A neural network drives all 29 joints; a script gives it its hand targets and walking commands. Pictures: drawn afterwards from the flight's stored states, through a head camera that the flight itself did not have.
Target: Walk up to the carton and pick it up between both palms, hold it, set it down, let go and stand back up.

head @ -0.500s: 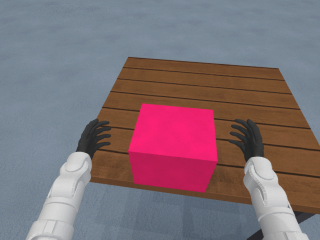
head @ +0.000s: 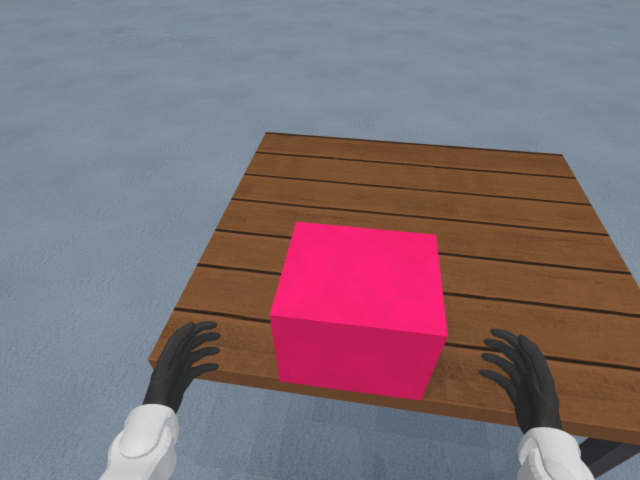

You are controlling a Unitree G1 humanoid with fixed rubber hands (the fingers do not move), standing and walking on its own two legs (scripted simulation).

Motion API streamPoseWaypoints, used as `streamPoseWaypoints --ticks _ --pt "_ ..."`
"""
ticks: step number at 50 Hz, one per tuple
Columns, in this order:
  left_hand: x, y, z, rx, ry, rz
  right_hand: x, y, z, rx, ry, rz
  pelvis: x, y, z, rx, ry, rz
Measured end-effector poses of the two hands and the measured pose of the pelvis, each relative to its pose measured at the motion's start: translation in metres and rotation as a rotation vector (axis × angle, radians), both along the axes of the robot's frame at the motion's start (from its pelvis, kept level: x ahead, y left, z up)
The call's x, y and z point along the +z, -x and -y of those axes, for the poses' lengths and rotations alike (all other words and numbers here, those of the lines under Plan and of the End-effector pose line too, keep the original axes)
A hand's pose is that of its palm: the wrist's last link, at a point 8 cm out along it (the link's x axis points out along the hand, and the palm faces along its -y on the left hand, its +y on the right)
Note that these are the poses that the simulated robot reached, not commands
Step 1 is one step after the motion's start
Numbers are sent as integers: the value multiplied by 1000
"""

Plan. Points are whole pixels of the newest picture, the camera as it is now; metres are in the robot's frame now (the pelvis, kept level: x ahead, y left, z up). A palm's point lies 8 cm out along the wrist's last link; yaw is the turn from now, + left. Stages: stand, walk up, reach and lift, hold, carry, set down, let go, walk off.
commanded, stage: set down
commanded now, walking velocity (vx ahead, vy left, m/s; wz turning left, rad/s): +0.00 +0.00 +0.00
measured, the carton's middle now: (356, 308) +0.40 -0.03 -0.01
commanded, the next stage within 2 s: let go in 1.20 s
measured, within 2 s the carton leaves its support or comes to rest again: neither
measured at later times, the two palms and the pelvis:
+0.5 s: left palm (171, 455) +0.18 +0.20 -0.02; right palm (539, 466) +0.18 -0.22 -0.01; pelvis +0.00 -0.01 +0.00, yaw +0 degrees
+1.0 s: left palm (167, 463) +0.18 +0.21 -0.04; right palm (534, 472) +0.19 -0.23 -0.04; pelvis +0.02 -0.01 +0.00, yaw +0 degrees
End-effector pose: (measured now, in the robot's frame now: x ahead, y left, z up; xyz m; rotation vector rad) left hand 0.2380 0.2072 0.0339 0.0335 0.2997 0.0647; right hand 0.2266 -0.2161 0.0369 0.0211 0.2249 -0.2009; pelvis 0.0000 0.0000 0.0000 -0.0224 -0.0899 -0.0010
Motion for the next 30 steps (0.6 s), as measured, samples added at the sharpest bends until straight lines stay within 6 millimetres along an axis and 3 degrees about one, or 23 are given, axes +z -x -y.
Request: streamPoseWaypoints --ticks 15,30 --pt "-27 41 3 5 -4 -56 -30 33 2 -5 12 -77 0 1 3 7 -7 11" --pt "-59 55 5 20 -35 -192 -58 44 10 21 63 -212 -1 1 10 1 -12 26"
